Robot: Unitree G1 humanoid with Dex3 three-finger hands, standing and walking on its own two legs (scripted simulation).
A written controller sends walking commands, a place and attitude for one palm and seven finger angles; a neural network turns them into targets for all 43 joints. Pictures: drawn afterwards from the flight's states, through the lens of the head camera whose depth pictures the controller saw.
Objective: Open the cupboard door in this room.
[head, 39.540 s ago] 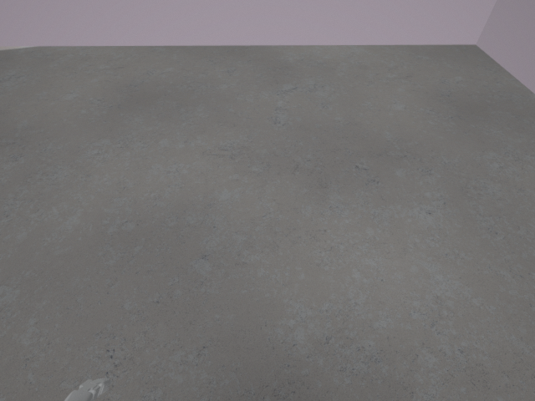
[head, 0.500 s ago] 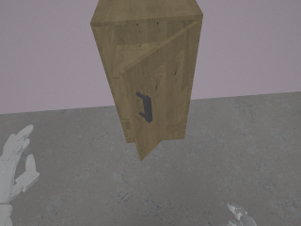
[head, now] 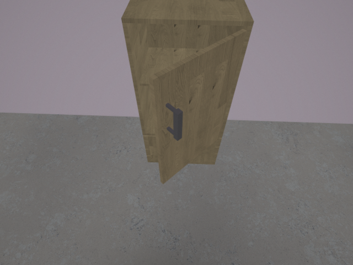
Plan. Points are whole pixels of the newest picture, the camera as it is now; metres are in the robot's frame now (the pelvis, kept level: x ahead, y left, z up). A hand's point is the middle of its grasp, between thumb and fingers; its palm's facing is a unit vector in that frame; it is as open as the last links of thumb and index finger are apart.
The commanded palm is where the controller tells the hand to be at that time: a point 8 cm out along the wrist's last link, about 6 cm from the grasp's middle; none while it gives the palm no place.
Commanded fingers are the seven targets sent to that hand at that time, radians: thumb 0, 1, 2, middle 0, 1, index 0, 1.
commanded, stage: let the arm hang, fingers relaxed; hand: left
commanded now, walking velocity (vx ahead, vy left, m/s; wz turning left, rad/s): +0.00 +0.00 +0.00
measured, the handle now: (173, 122) +0.53 +0.04 -0.03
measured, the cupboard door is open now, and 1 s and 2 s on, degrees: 45 45 45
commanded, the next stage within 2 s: look to check the result in 0.54 s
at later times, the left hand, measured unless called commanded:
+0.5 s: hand out of the picture -0.05 +0.19 -0.17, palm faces +0.01 -0.99 -0.13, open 7.4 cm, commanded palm none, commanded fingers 0.00 0.90 0.90 -0.20 -0.30 -0.20 -0.30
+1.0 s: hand out of the picture -0.02 +0.22 -0.18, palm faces +0.00 -0.99 -0.14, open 7.4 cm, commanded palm none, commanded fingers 0.00 0.90 0.90 -0.20 -0.30 -0.20 -0.30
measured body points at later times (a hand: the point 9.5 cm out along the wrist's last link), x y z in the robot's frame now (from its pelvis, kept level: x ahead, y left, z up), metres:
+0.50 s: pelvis -0.02 +0.04 +0.01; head -0.02 +0.05 +0.46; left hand -0.04 +0.24 -0.16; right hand -0.06 -0.16 -0.15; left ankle -0.02 +0.11 -0.74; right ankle -0.01 -0.06 -0.74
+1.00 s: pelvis -0.01 +0.07 +0.00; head +0.00 +0.08 +0.45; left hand -0.02 +0.27 -0.16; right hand -0.04 -0.14 -0.15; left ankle -0.02 +0.11 -0.74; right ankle -0.01 -0.06 -0.74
